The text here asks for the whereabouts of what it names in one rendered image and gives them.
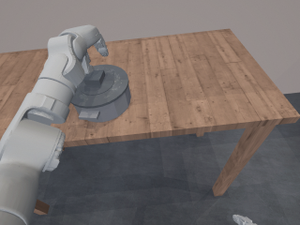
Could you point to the knob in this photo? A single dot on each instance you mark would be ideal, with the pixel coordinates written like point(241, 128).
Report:
point(95, 77)

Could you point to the table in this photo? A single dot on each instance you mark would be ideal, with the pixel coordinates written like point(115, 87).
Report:
point(179, 84)

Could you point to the lid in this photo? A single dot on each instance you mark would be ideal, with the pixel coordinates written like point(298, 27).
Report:
point(114, 85)

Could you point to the robot left upper arm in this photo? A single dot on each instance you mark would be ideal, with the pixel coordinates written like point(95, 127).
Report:
point(32, 149)

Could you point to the pot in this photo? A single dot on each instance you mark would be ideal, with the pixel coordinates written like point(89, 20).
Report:
point(107, 112)

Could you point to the robot left hand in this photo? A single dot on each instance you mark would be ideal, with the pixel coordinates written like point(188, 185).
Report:
point(92, 37)

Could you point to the left robot forearm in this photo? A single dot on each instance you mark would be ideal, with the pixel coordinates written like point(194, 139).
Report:
point(49, 101)

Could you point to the robot right hand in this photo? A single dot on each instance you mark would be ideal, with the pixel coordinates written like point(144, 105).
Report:
point(240, 220)

